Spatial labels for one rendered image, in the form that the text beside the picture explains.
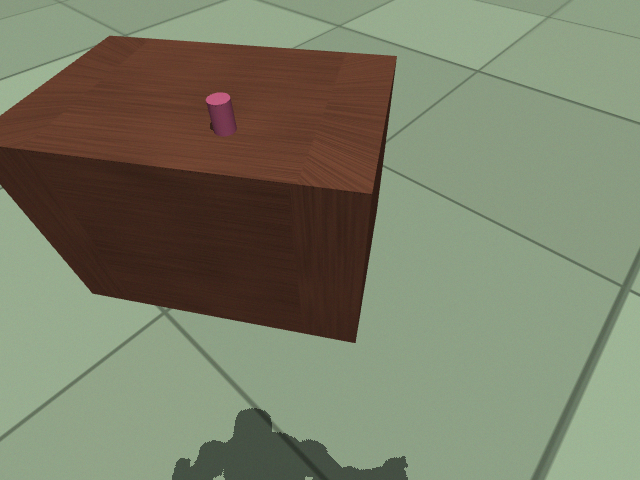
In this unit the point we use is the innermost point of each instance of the can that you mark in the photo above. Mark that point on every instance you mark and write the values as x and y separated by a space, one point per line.
221 114

